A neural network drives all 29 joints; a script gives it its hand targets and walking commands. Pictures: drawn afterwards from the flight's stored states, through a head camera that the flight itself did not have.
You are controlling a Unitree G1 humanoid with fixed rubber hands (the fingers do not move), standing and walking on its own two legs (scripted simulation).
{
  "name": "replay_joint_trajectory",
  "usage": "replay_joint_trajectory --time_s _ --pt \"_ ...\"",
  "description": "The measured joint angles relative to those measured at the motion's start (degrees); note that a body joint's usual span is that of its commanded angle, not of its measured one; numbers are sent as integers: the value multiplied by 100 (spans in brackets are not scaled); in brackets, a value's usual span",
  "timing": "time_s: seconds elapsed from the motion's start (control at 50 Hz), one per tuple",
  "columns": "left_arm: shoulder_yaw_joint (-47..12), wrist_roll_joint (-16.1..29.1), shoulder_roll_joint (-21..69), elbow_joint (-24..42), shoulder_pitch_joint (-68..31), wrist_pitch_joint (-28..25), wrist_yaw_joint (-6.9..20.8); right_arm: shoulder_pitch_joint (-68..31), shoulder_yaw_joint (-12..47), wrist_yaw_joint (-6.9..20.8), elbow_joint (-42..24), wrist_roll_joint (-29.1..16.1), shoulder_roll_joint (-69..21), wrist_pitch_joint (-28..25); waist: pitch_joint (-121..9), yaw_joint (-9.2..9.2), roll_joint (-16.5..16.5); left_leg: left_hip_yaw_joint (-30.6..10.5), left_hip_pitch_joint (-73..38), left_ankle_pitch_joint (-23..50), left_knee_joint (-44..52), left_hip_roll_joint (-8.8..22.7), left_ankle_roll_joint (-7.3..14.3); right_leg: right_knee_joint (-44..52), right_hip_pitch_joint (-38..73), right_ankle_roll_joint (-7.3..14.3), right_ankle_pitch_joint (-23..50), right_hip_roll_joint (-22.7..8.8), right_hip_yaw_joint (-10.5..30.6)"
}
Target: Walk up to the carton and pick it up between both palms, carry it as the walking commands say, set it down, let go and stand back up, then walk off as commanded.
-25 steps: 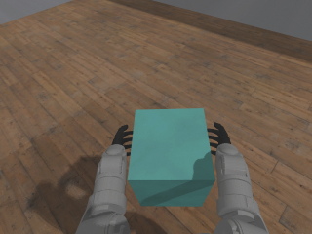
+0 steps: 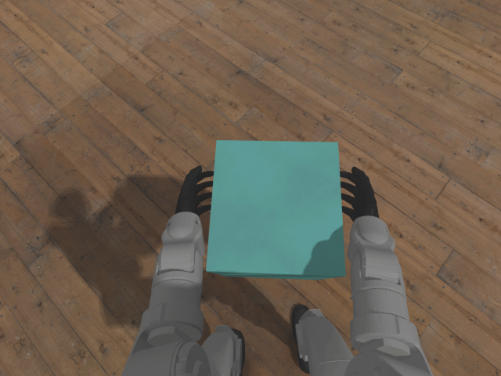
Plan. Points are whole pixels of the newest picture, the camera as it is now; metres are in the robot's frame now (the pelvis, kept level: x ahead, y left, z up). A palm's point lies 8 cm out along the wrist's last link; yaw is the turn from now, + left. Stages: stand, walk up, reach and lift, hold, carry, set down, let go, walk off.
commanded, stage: set down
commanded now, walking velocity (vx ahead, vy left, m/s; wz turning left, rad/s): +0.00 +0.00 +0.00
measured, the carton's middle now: (273, 219) +0.37 -0.03 -0.13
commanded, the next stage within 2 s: none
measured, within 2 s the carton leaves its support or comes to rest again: neither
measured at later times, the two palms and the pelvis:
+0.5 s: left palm (204, 212) +0.39 +0.10 -0.13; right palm (353, 216) +0.36 -0.19 -0.14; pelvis -0.02 +0.00 -0.08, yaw +0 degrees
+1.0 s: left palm (213, 212) +0.42 +0.10 -0.22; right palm (342, 217) +0.39 -0.19 -0.22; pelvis -0.03 +0.00 -0.15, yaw +1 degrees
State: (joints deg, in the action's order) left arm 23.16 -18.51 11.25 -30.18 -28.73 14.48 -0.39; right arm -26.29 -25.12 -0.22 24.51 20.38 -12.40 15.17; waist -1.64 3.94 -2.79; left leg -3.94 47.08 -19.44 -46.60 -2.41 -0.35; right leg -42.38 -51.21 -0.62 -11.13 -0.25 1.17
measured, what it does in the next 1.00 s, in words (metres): lowers itself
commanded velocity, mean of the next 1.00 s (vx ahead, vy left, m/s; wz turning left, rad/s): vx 0.00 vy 0.00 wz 0.00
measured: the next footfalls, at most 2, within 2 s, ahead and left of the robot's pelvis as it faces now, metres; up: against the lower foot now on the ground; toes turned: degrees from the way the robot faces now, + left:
none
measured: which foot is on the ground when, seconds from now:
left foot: down 0.00-1.00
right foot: down 0.00-1.00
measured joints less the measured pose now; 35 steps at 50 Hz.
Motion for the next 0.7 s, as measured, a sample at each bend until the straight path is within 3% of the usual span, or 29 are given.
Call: replay_joint_trajectory --time_s 0.34,0.7 --pt "158 130 80 -35 -609 13 -186 -655 -238 173 88 -50 255 76 -625 -19 -45 226 2033 -411 -1391 -100 44 -1446 -2131 -86 -366 -12 222" --pt "109 459 -266 -394 -1153 31 -245 -1099 -141 -84 341 -303 418 141 -1171 -79 -53 174 3799 -942 -2932 -124 -80 -3007 -3947 -23 -861 37 155"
